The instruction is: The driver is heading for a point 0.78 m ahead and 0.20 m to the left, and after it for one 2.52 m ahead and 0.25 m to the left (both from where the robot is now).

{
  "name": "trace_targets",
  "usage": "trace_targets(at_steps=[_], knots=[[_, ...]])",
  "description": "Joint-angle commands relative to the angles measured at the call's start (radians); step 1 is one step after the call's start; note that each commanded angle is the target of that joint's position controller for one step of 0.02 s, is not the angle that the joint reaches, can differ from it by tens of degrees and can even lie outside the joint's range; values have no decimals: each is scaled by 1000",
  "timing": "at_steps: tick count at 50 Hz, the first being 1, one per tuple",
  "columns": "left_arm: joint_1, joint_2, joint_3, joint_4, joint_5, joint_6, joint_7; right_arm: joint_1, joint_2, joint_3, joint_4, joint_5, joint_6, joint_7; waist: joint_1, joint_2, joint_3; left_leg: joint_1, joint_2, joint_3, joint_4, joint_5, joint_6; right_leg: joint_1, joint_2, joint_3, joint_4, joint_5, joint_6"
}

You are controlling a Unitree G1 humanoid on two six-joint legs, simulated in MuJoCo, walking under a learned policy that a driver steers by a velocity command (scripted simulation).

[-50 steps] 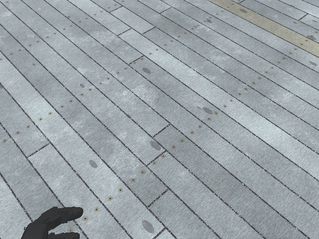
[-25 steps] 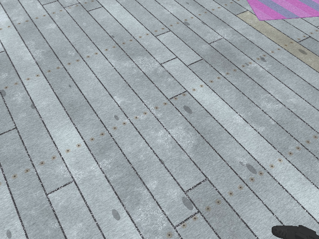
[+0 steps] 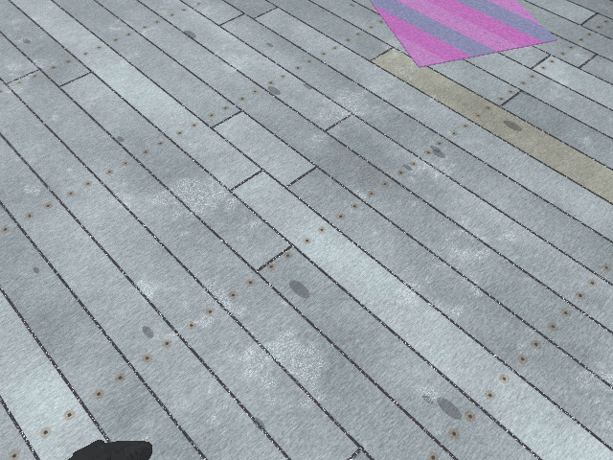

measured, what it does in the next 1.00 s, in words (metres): walks ahead, turning left: right foot, then left foot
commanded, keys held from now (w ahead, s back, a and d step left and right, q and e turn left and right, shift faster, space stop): w+q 0.76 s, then w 0.24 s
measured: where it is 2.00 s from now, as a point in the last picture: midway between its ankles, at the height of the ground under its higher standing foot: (221, 352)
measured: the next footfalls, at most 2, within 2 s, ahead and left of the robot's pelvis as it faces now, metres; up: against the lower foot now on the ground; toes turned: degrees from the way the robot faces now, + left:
right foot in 0.04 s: +0.19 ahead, -0.13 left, +0.00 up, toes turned -1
left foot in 0.58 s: +0.44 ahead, +0.16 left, +0.00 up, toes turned +19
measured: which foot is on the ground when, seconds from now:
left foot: down 0.00-0.04, up 0.06-0.56, down 0.58-1.00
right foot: up 0.00-0.02, down 0.04-0.56, up 0.58-1.00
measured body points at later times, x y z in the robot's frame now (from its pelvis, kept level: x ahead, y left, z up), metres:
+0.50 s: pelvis +0.26 +0.00 +0.00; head +0.29 +0.01 +0.45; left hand +0.22 +0.28 -0.14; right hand +0.50 -0.20 -0.10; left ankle +0.40 +0.16 -0.70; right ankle +0.15 -0.13 -0.73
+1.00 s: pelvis +0.53 +0.10 +0.01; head +0.55 +0.12 +0.46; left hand +0.62 +0.41 -0.08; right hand +0.70 -0.14 -0.10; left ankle +0.41 +0.14 -0.73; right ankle +0.76 +0.05 -0.70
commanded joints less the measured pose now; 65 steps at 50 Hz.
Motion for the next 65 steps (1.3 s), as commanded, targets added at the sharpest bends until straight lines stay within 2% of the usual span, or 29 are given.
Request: trace_targets(at_steps=[1,2,3,4,5,7,8,13,23,26,28,29,30,31,32,33,35,39,43,50,52,54,55,56,57,58,60,62,65], knots=[[155,168,64,-12,6,-21,6,-24,-162,-33,-36,3,6,-8,151,93,-83,-59,228,-98,235,723,130,295,42,-34,-50,-45,-59],[342,239,87,25,19,-21,17,-25,-114,-12,-62,-15,5,-9,221,9,-237,-249,165,-58,522,527,93,610,-108,120,-5,-12,-118],[406,320,106,48,18,-12,18,102,11,25,-74,-16,-15,-1,169,-257,-371,-654,-14,-28,879,-91,24,955,-346,565,-94,-208,-266],[410,215,79,41,11,-10,20,53,-88,1,-55,6,-32,2,210,-182,-367,-761,12,-169,1017,-235,29,924,-351,668,-182,-349,-256],[336,175,64,33,12,-13,25,-34,-148,-18,-84,30,-41,4,202,-131,-213,-824,59,-169,1047,-159,42,799,-323,519,-206,-340,-206],[212,113,45,25,18,-19,24,-109,-128,-24,-95,15,-33,-6,148,-45,-66,-771,135,-141,958,-6,39,558,-245,310,-276,-212,-156],[184,104,43,29,27,-28,24,-81,-111,-27,-92,13,-20,-7,111,-90,-52,-706,162,-150,930,42,34,482,-231,247,-307,-157,-150],[166,117,54,66,31,-47,33,-103,-53,-26,-110,7,25,-8,79,-31,23,-730,176,-160,815,171,7,401,-210,33,-386,40,-158],[272,183,76,132,5,-1,57,-377,-20,-8,-236,1,18,49,161,-4,96,-767,134,-18,399,346,49,612,-233,-182,-349,170,-110],[248,220,87,127,-7,21,63,-342,-56,-27,-260,1,24,61,109,-46,42,-649,62,57,385,203,99,675,-244,-221,-194,573,-81],[214,238,91,117,-14,38,69,-138,-122,-67,-220,7,29,56,-16,-53,-72,-373,-21,97,339,176,154,625,-211,-251,102,754,-46],[211,224,83,106,-6,35,72,32,-194,-104,-175,7,35,37,-95,5,-159,-77,-5,4,286,212,199,431,-170,-256,369,554,-1],[282,77,41,55,37,13,60,45,-306,-124,-165,15,37,20,2,270,-212,250,248,-497,231,118,351,-23,8,-225,732,-327,65],[245,97,32,33,7,-33,45,53,-275,-105,-206,2,18,27,-13,216,-374,366,375,-900,57,-28,461,-190,107,34,904,-600,66],[133,161,49,4,-34,-61,33,27,-201,-84,-201,-7,4,31,-43,136,-262,310,347,-767,24,16,392,-292,43,88,904,-514,38],[110,154,45,-3,-34,-76,33,-25,-167,-74,-205,-2,-6,31,-10,89,-164,173,304,-621,31,93,349,-280,-4,83,822,-423,16],[131,158,58,18,14,-69,45,-136,-106,-52,-232,-11,-11,28,77,41,-85,-71,228,-440,17,336,298,-135,-61,83,668,-322,21],[118,124,55,8,26,-25,46,-141,-134,-56,-243,-7,-17,5,104,51,-41,-249,181,-337,-39,440,298,-59,-56,52,478,-227,82],[-16,78,32,-25,23,-27,34,-75,-134,-53,-214,-8,-14,-12,40,91,-12,-288,123,-234,-46,391,230,-4,-19,28,167,70,95],[-129,123,35,-72,9,-49,5,20,-141,-51,-150,-5,-5,-14,-2,117,39,-91,227,-327,31,353,208,-42,9,39,-14,49,29],[-76,141,41,-63,8,-55,3,11,-152,-55,-146,-7,4,-18,32,140,25,-44,241,-337,89,499,189,18,25,20,-32,-37,-3],[141,200,68,-2,31,-60,7,-33,-130,-42,-164,-18,11,-22,141,119,-134,-75,143,-238,374,794,125,336,22,9,-48,111,-72],[272,262,77,15,49,-61,5,6,-88,-25,-188,-41,7,-27,158,-24,-291,-289,44,-184,677,526,67,649,-155,236,16,382,-166],[317,265,81,51,32,-45,-2,138,-37,-11,-164,-25,-4,-23,122,-323,-391,-584,-98,-125,1017,-211,-16,884,-340,602,-70,467,-341],[288,193,57,36,-6,-36,-9,111,-126,-23,-162,-23,-13,-17,137,-178,-350,-667,-39,-203,1103,-269,-19,848,-319,640,-113,369,-319],[211,160,47,14,-6,-26,-5,-4,-142,-28,-189,-10,-13,-14,140,-89,-225,-706,7,-175,1105,-208,-27,733,-275,490,-107,387,-276],[144,134,34,4,11,-17,3,-135,-127,-30,-227,-42,-9,-25,120,41,-95,-676,62,-133,970,-115,-38,503,-199,347,-144,560,-239],[142,174,48,12,16,-8,13,-101,-95,-26,-239,-33,3,-32,78,-45,-95,-609,70,-136,865,-102,-56,432,-169,313,-159,614,-253],[141,216,67,7,8,14,28,-112,-75,-23,-242,-25,19,-46,64,-53,-135,-565,40,-108,683,-53,-77,385,-140,281,-167,591,-234]])
Keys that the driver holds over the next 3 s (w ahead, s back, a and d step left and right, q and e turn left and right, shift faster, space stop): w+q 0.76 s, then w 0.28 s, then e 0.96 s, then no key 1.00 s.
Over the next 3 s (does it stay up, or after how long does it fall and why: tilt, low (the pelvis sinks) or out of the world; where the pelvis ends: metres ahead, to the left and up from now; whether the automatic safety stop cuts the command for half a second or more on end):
stays up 0.75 0.16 0.01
